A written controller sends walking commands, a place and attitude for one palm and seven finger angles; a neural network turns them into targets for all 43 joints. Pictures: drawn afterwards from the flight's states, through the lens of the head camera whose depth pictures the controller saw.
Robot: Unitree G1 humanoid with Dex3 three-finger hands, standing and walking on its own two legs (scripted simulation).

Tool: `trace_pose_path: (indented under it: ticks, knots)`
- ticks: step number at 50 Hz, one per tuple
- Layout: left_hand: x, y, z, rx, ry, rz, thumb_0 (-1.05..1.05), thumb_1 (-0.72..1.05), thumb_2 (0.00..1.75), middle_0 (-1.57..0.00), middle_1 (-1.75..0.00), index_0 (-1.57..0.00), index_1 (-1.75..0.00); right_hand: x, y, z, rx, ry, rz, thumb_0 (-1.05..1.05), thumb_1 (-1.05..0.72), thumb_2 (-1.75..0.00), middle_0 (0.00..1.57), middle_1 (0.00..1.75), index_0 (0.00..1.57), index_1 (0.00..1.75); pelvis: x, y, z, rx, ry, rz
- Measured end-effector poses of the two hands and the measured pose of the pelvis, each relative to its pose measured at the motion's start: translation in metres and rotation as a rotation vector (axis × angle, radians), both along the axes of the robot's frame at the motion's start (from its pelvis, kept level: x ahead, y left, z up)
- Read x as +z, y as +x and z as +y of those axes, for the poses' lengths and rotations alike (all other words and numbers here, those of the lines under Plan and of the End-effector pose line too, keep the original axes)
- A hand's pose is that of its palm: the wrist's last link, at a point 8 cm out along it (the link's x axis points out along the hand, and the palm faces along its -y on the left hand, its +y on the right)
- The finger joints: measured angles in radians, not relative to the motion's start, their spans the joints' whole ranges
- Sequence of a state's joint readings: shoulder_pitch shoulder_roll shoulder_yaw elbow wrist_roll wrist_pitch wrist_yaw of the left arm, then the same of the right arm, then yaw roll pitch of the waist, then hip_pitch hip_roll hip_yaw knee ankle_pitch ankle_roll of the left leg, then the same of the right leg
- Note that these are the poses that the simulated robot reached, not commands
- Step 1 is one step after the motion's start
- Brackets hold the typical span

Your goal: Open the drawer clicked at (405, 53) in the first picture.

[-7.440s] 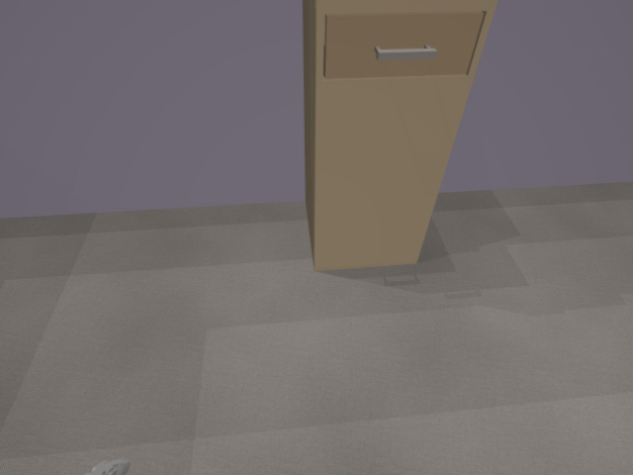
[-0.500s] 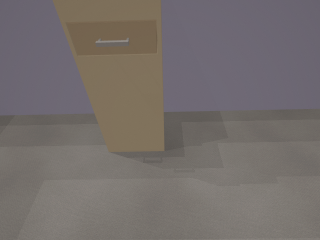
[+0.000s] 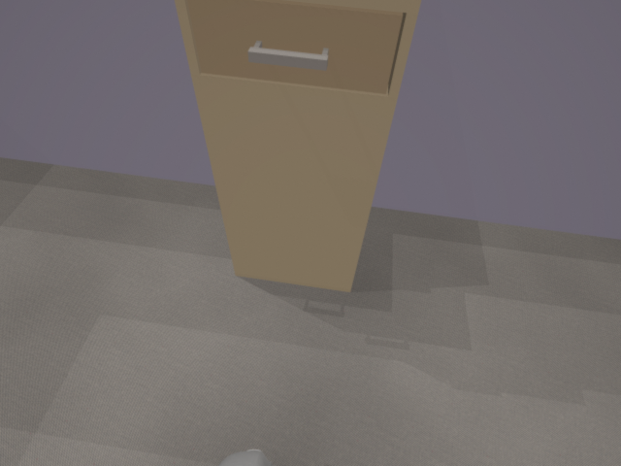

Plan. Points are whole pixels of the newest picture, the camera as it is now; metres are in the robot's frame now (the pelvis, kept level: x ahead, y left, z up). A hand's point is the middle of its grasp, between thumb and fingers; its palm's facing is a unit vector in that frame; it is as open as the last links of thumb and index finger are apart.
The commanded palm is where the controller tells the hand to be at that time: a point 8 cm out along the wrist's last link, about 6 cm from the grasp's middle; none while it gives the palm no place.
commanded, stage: take the last steps up to it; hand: left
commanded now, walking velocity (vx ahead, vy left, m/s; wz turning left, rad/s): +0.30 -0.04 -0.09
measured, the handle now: (290, 53) +0.77 +0.13 +0.13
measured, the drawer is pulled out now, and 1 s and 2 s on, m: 0.00 0.00 0.00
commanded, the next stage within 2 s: come to a stop and stand still in 0.46 s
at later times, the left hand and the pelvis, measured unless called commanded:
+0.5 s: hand (237, 343) +0.31 +0.16 -0.14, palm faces -0.11 -0.97 -0.21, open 7.4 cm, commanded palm none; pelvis +0.18 -0.01 +0.01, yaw -5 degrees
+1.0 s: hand (224, 357) +0.30 +0.18 -0.17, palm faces +0.01 -0.98 -0.19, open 7.3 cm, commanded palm none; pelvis +0.24 +0.00 +0.01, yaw -4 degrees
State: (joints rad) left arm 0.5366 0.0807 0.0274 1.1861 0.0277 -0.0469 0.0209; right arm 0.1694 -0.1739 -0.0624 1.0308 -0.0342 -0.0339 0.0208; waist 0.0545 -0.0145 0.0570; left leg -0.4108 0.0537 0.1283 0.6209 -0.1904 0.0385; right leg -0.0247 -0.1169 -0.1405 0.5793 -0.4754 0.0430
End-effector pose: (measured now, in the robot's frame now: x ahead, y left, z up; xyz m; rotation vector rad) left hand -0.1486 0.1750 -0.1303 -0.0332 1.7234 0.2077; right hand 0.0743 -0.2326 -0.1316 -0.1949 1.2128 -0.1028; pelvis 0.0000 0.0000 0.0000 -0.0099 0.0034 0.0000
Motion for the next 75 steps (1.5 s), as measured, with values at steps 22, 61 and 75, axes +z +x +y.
trace_pose_path:
  ticks: [22, 61, 75]
  knots:
    - [0.024, 0.422, 0.053, -0.305, 0.105, -0.591, 0.00, 0.91, 0.90, -0.19, -0.30, -0.20, -0.30, 0.004, 0.008, 0.029, -0.245, 0.064, 0.224, 0.00, -0.92, -0.90, 0.20, 0.30, 0.20, 0.30, 0.018, 0.154, 0.004, -0.071, 0.031, -0.026]
    - [0.007, 0.413, 0.060, -0.240, 0.108, -0.321, 0.00, 0.91, 0.90, -0.20, -0.30, -0.20, -0.30, 0.024, 0.208, 0.002, -0.151, -0.011, -0.016, 0.00, -0.92, -0.90, 0.20, 0.30, 0.20, 0.30, 0.025, 0.228, -0.002, -0.099, -0.001, 0.005]
    - [0.017, 0.386, -0.001, -0.274, 0.134, -0.393, 0.00, 0.91, 0.90, -0.20, -0.30, -0.20, -0.30, -0.006, 0.089, -0.040, -0.222, 0.064, 0.182, 0.01, -0.91, -0.90, 0.20, 0.30, 0.20, 0.30, 0.019, 0.196, -0.050, -0.086, 0.014, -0.042]
